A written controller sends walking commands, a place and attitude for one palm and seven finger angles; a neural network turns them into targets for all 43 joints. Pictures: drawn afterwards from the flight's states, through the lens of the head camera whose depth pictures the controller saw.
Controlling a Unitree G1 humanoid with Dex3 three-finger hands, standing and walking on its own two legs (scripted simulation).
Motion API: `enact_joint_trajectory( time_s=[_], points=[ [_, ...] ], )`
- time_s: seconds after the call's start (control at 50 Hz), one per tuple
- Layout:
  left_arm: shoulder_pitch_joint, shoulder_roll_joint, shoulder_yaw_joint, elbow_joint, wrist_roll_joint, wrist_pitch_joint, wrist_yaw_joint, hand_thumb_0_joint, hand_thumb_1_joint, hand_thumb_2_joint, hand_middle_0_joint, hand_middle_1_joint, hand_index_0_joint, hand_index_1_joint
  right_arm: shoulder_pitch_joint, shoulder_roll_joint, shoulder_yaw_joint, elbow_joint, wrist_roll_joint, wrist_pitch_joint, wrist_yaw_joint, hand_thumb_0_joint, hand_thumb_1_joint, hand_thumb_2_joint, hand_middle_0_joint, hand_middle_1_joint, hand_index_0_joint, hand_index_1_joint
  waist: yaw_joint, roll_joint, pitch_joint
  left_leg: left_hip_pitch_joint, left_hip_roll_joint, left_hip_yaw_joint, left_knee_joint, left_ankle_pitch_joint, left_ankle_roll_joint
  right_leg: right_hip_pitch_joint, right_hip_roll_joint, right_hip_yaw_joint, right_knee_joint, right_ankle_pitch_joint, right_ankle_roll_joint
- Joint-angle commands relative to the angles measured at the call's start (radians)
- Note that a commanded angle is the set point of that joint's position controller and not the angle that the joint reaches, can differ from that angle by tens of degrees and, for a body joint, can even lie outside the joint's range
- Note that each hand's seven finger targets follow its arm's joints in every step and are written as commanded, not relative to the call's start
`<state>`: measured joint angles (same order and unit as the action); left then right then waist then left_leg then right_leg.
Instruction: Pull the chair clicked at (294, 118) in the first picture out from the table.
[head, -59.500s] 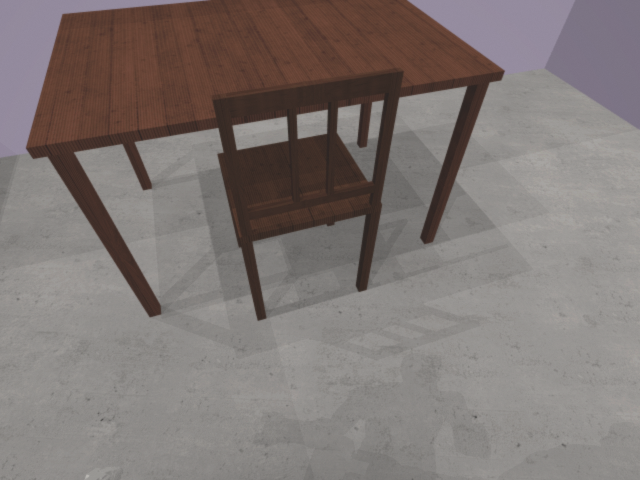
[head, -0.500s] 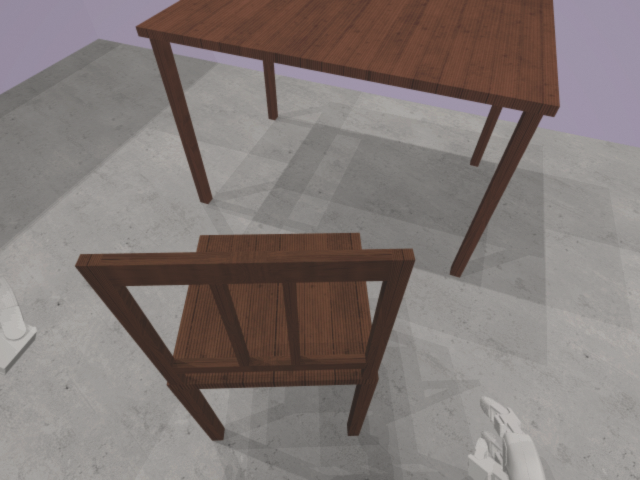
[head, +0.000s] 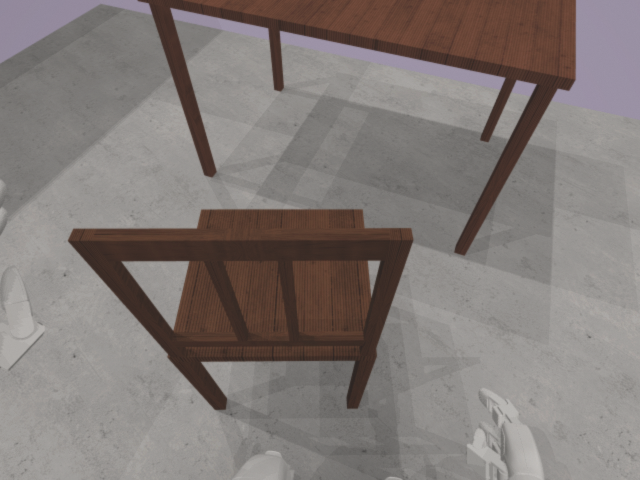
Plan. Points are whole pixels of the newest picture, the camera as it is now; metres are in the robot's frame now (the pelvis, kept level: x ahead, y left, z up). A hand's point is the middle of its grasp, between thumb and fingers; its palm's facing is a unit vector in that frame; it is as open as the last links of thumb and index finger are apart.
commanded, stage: step back with the hand held close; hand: left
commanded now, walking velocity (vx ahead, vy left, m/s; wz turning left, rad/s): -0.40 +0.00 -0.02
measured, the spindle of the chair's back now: (230, 303) +0.37 +0.17 -0.09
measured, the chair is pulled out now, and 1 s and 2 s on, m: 0.64 0.64 0.64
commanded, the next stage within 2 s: stop stepping back and stand still in 0.40 s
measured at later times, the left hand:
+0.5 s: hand out of the picture +0.12 +0.22 +0.18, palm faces +0.33 -0.75 -0.57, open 7.4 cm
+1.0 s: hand out of the picture +0.03 +0.25 +0.17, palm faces +0.51 -0.75 -0.41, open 7.5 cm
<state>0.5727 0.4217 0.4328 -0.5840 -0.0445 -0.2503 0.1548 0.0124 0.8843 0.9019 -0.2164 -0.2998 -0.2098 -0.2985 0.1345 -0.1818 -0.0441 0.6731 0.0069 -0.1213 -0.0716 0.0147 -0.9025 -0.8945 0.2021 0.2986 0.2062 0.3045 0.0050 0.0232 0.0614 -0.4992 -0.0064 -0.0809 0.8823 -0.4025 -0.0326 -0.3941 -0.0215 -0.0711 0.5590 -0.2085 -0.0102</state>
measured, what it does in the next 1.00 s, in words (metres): walks backwards: left foot, then right foot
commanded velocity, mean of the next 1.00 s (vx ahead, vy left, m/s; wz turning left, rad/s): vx -0.12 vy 0.01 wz -0.03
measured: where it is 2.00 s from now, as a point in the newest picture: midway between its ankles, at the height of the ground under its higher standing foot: outside the picture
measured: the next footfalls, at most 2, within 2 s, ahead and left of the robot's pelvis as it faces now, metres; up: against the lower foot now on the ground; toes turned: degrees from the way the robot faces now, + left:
left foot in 0.12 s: +0.01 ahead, +0.14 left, +0.00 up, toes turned +1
right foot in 0.38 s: -0.04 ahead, -0.15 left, +0.00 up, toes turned +1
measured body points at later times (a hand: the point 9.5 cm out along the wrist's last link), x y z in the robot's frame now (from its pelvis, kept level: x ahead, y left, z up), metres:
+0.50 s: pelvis -0.10 -0.02 +0.01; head -0.03 -0.02 +0.45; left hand +0.09 +0.26 +0.21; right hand +0.08 -0.25 -0.10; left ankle -0.08 +0.12 -0.70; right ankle -0.08 -0.16 -0.73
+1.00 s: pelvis -0.16 -0.03 +0.01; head -0.18 -0.02 +0.46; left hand -0.01 +0.29 +0.19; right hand -0.01 -0.25 -0.08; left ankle -0.14 +0.10 -0.73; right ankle -0.08 -0.15 -0.73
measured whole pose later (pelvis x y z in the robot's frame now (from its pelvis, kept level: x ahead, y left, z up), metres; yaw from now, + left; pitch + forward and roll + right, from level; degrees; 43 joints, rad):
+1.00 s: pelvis -0.16 -0.03 +0.01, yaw +2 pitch -3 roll -1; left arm 0.52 0.36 0.40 -0.42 -0.01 -0.21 0.17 0.01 0.89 0.90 -0.21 -0.30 -0.21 -0.30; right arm 0.27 -0.18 -0.01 0.66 0.02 -0.14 -0.06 0.02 -0.90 -0.89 0.20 0.30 0.20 0.30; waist -0.01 0.01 0.00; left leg -0.24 0.03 -0.01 0.57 -0.31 0.01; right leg -0.27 -0.01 -0.03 0.47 -0.19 0.01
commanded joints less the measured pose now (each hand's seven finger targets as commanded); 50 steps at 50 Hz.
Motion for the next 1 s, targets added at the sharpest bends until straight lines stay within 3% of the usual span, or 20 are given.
enact_joint_trajectory(
  time_s=[0.0,0.06,0.1,0.14,0.2,0.22,0.32,0.38,0.4,0.42,0.44,0.46,0.52,0.56,0.62,0.66,0.74,0.82,0.9,0.98],
  points=[
    [0.012,0.193,0.2,-0.106,0.003,-0.033,0.044,0.0,0.9,0.9,-0.2,-0.3,-0.2,-0.3,-0.092,-0.072,-0.007,-0.174,-0.002,-0.013,-0.019,0.0,-0.9,-0.9,0.2,0.3,0.2,0.3,0.002,-0.195,-0.172,0.07,0.045,-0.018,-0.029,-0.108,0.018,0.115,-0.292,0.188,-0.177,0.36,-0.152],
    [0.023,0.201,0.195,-0.182,0.002,-0.052,0.044,0.0,0.9,0.9,-0.2,-0.3,-0.2,-0.3,-0.037,-0.101,-0.016,-0.165,-0.004,0.003,-0.031,0.0,-0.9,-0.9,0.2,0.3,0.2,0.3,-0.013,-0.098,-0.207,0.189,0.046,0.061,-0.497,0.19,0.032,0.206,-0.178,0.097,-0.043,0.352,-0.05],
    [0.021,0.186,0.173,-0.256,-0.007,-0.079,0.029,0.0,0.9,0.9,-0.2,-0.3,-0.2,-0.3,-0.031,-0.129,-0.039,-0.179,-0.002,-0.026,-0.018,0.0,-0.9,-0.9,0.2,0.3,0.2,0.3,-0.003,0.166,-0.22,0.271,0.281,-0.102,-0.535,0.648,0.119,0.092,-0.056,0.039,0.168,0.031,0.022],
    [0.013,0.205,0.191,-0.246,-0.016,-0.083,0.019,0.0,0.9,0.9,-0.2,-0.3,-0.2,-0.3,-0.037,-0.115,-0.042,-0.168,-0.034,-0.072,-0.009,0.0,-0.9,-0.9,0.2,0.3,0.2,0.3,-0.013,0.313,-0.201,0.177,0.393,-0.21,-0.549,0.764,0.21,0.002,-0.013,0.104,0.448,-0.326,0.032],
    [-0.069,0.169,0.148,-0.307,-0.002,-0.099,0.018,0.0,0.9,0.9,-0.2,-0.3,-0.2,-0.3,-0.003,-0.132,-0.061,-0.128,-0.021,-0.103,0.007,0.0,-0.9,-0.9,0.2,0.3,0.2,0.3,-0.007,0.226,-0.192,0.365,0.321,-0.078,-0.409,0.998,0.181,-0.06,-0.006,0.092,0.324,-0.239,0.012],
    [-0.04,0.175,0.164,-0.298,-0.003,-0.104,0.016,0.0,0.9,0.9,-0.2,-0.3,-0.2,-0.3,0.002,-0.139,-0.067,-0.124,-0.02,-0.111,0.013,0.0,-0.9,-0.9,0.2,0.3,0.2,0.3,-0.003,0.251,-0.21,0.4,0.312,-0.068,-0.402,1.0,0.16,-0.042,-0.012,0.076,0.235,-0.208,-0.002],
    [0.011,0.188,0.194,-0.174,-0.012,-0.094,-0.008,0.0,0.9,0.9,-0.2,-0.3,-0.2,-0.3,-0.025,-0.137,-0.047,-0.118,-0.027,-0.116,0.019,0.0,-0.9,-0.9,0.2,0.3,0.2,0.3,-0.001,0.207,-0.181,0.281,0.285,-0.079,-0.376,0.638,0.113,0.157,-0.018,0.033,-0.119,0.003,-0.001],
    [0.008,0.218,0.214,-0.119,0.001,-0.106,-0.016,0.0,0.9,0.9,-0.2,-0.3,-0.2,-0.3,-0.022,-0.132,-0.039,-0.115,-0.02,-0.108,0.019,0.0,-0.9,-0.9,0.2,0.3,0.2,0.3,-0.002,0.071,-0.178,0.177,0.192,-0.003,-0.281,0.353,0.061,0.233,-0.07,0.029,-0.198,0.258,-0.008],
    [0.007,0.196,0.175,-0.117,-0.007,-0.102,-0.025,0.0,0.9,0.9,-0.2,-0.3,-0.2,-0.3,0.009,-0.127,-0.059,-0.137,-0.006,-0.098,0.022,0.0,-0.9,-0.9,0.2,0.3,0.2,0.3,-0.012,-0.204,-0.235,0.153,0.069,0.093,-0.127,0.195,0.003,0.204,-0.172,0.189,-0.182,0.421,-0.076],
    [0.028,0.211,0.186,-0.103,-0.018,-0.096,-0.018,0.0,0.9,0.9,-0.2,-0.3,-0.2,-0.3,-0.014,-0.124,-0.074,-0.156,0.009,-0.087,0.02,0.0,-0.9,-0.9,0.2,0.3,0.2,0.3,-0.002,-0.333,-0.244,0.102,-0.012,0.087,0.061,-0.065,-0.009,0.152,-0.325,0.323,-0.243,0.472,-0.16],
    [0.041,0.214,0.198,-0.095,-0.02,-0.087,-0.006,0.0,0.9,0.9,-0.2,-0.3,-0.2,-0.3,-0.04,-0.105,-0.066,-0.158,0.006,-0.071,0.016,0.0,-0.9,-0.9,0.2,0.3,0.2,0.3,0.005,-0.275,-0.234,0.051,0.007,0.018,0.188,-0.137,-0.001,0.156,-0.384,0.324,-0.25,0.434,-0.204],
    [0.054,0.212,0.214,-0.097,-0.005,-0.075,0.009,0.0,0.9,0.9,-0.2,-0.3,-0.2,-0.3,-0.065,-0.073,-0.042,-0.163,-0.001,-0.056,0.01,0.0,-0.9,-0.9,0.2,0.3,0.2,0.3,-0.009,-0.217,-0.224,0.021,0.028,-0.002,0.181,-0.14,-0.005,0.184,-0.353,0.276,-0.205,0.492,-0.204],
    [0.138,0.212,0.231,-0.067,-0.004,-0.05,0.035,0.0,0.9,0.9,-0.2,-0.3,-0.2,-0.3,-0.063,-0.072,-0.005,-0.187,0.016,-0.017,-0.006,0.0,-0.9,-0.9,0.2,0.3,0.2,0.3,-0.02,-0.182,-0.253,0.085,0.048,0.045,-0.124,-0.066,0.013,0.26,-0.248,0.172,-0.114,0.437,-0.116],
    [0.118,0.22,0.212,-0.144,-0.011,-0.043,0.046,0.0,0.9,0.9,-0.2,-0.3,-0.2,-0.3,-0.03,-0.097,-0.014,-0.198,0.021,-0.013,-0.012,0.0,-0.9,-0.9,0.2,0.3,0.2,0.3,-0.029,-0.158,-0.25,0.227,0.035,0.094,-0.421,0.077,0.031,0.232,-0.207,0.161,-0.109,0.195,-0.059],
    [0.089,0.233,0.193,-0.257,-0.009,-0.051,0.047,0.0,0.9,0.9,-0.2,-0.3,-0.2,-0.3,-0.03,-0.147,-0.04,-0.212,0.024,-0.053,-0.022,0.0,-0.9,-0.9,0.2,0.3,0.2,0.3,-0.002,0.08,-0.173,0.281,0.194,-0.039,-0.578,0.284,0.087,0.188,-0.075,0.099,-0.047,-0.016,0.015],
    [0.047,0.236,0.193,-0.22,0.006,-0.039,0.041,0.0,0.9,0.9,-0.2,-0.3,-0.2,-0.3,-0.035,-0.126,-0.016,-0.208,0.017,-0.069,-0.018,0.0,-0.9,-0.9,0.2,0.3,0.2,0.3,-0.017,0.303,-0.113,0.107,0.24,-0.109,-0.655,0.036,0.11,0.21,-0.044,0.046,0.041,-0.197,0.027],
    [0.0,0.169,0.133,-0.113,0.008,-0.035,0.037,0.0,0.9,0.9,-0.2,-0.3,-0.2,-0.3,0.026,-0.15,-0.028,-0.173,0.025,-0.085,-0.009,0.0,-0.9,-0.9,0.2,0.3,0.2,0.3,-0.022,0.111,-0.087,0.056,0.143,-0.029,-0.551,-0.06,0.084,0.31,-0.044,0.072,-0.121,-0.048,0.023],
    [-0.081,0.134,0.086,-0.028,0.027,-0.028,0.03,0.0,0.9,0.9,-0.2,-0.3,-0.2,-0.3,0.031,-0.152,-0.026,-0.177,0.029,-0.079,-0.004,0.0,-0.9,-0.9,0.2,0.3,0.2,0.3,-0.022,0.115,0.003,-0.054,0.132,-0.02,-0.596,-0.272,0.089,0.278,-0.025,0.084,-0.104,-0.187,0.018],
    [-0.146,0.149,0.073,-0.039,0.034,-0.024,0.029,0.0,0.9,0.9,-0.2,-0.3,-0.2,-0.3,0.025,-0.144,-0.021,-0.181,0.018,-0.073,-0.004,0.0,-0.9,-0.9,0.2,0.3,0.2,0.3,-0.023,-0.001,0.019,0.036,0.093,-0.01,-0.525,-0.222,0.087,0.184,-0.037,0.151,-0.215,-0.271,0.006],
    [-0.158,0.182,0.098,-0.078,0.032,-0.02,0.034,0.0,0.9,0.9,-0.2,-0.3,-0.2,-0.3,0.017,-0.138,-0.015,-0.178,0.01,-0.074,-0.004,0.0,-0.9,-0.9,0.2,0.3,0.2,0.3,-0.02,-0.008,-0.003,0.147,0.068,0.007,-0.487,-0.132,0.08,0.122,-0.064,0.206,-0.301,-0.298,-0.01]
  ],
)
